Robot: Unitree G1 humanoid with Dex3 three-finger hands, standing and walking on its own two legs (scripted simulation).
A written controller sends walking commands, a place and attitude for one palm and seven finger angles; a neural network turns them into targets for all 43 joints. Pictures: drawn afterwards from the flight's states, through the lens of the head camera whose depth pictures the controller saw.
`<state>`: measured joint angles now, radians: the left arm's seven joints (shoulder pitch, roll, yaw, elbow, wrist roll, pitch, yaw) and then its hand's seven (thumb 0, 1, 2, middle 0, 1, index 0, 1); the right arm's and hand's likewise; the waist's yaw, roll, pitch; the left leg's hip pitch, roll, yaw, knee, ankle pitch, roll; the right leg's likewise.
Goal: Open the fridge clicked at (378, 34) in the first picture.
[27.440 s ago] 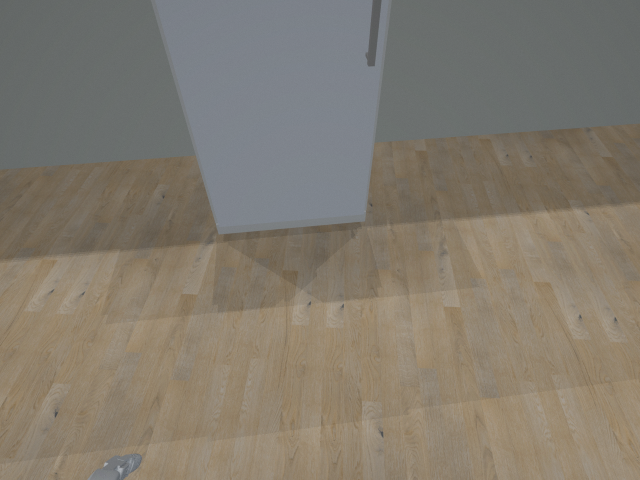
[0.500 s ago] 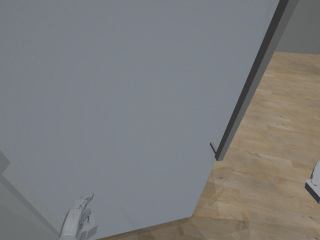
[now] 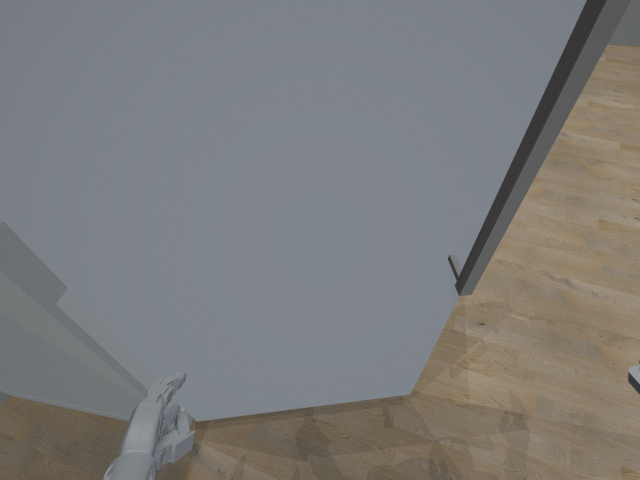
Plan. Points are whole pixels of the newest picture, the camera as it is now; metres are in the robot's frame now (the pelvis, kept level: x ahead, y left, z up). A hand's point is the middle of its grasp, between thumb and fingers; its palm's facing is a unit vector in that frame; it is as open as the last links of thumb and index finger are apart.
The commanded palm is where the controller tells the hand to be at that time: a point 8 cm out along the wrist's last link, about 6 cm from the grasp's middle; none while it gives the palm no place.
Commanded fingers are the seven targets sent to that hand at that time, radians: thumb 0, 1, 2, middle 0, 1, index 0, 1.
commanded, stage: step back with the hand held close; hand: right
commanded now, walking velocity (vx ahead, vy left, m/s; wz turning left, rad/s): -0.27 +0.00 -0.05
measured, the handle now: (517, 149) +0.41 -0.18 +0.22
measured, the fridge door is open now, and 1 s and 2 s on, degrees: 72 72 72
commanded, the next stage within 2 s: stop stepping back and stand still in 0.94 s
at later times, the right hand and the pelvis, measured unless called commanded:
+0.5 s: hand out of the picture +0.13 -0.29 +0.15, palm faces +0.43 +0.79 -0.43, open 7.5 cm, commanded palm +0.05 -0.32 +0.18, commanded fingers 0.00 -0.90 -0.90 0.20 0.30 0.20 0.30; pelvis -0.07 -0.02 -0.01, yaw -2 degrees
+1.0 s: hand out of the picture +0.01 -0.28 +0.17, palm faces +0.41 +0.80 -0.44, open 7.4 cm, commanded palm -0.05 -0.32 +0.18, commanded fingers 0.00 -0.90 -0.90 0.20 0.30 0.20 0.30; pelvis -0.19 -0.02 +0.00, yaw +1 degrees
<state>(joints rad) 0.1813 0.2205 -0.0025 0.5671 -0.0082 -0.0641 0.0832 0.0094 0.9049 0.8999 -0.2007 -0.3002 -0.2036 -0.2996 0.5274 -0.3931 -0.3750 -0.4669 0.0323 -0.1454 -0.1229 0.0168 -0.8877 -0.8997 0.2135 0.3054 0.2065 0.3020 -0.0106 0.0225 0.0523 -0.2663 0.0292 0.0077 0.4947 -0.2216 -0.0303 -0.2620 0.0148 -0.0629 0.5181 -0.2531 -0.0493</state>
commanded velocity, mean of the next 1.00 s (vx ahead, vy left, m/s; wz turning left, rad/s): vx -0.34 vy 0.00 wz -0.03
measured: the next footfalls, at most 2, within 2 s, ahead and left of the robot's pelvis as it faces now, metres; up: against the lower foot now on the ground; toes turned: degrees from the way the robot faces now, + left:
left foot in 0.78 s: -0.17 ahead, +0.12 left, +0.00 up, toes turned +2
right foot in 1.04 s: -0.14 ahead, -0.15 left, +0.00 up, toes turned -4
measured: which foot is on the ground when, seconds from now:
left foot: down 0.00-0.42, up 0.44-0.76, down 0.78-1.00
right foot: down 0.00-0.82, up 0.84-1.00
